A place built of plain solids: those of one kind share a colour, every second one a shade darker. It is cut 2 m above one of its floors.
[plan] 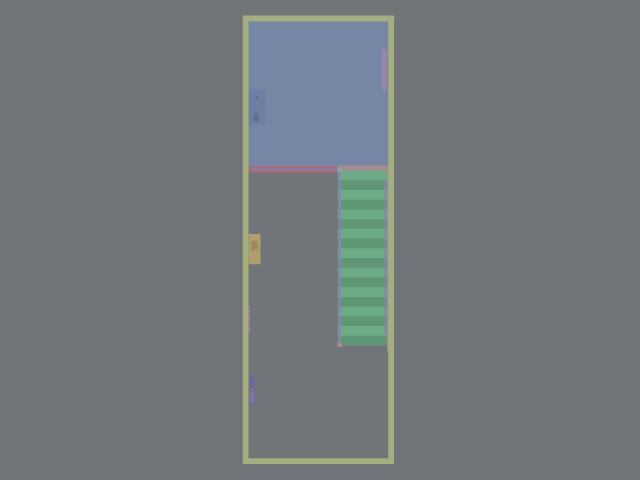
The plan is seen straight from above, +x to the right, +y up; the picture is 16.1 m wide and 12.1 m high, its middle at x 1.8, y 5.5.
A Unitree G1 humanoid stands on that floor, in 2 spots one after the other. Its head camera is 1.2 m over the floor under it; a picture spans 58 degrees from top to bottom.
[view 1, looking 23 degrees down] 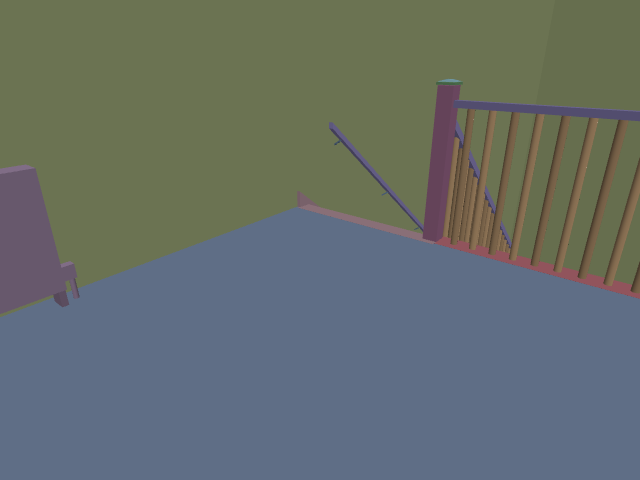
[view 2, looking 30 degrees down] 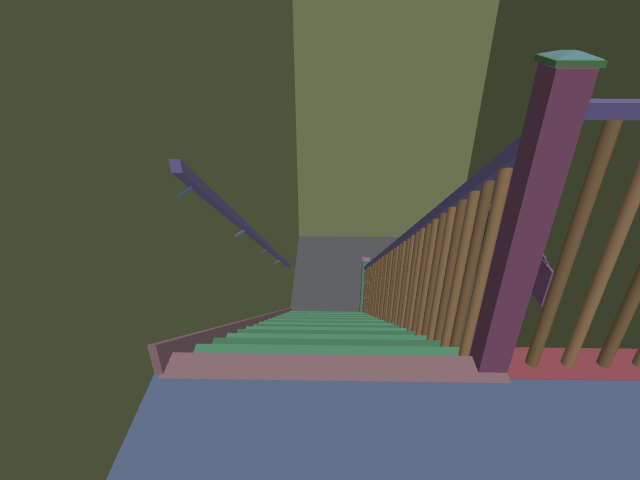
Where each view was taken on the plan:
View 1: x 1.12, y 10.01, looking -51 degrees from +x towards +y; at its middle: upper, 3.07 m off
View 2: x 2.90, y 8.46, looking -89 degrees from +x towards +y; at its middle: ground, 9.59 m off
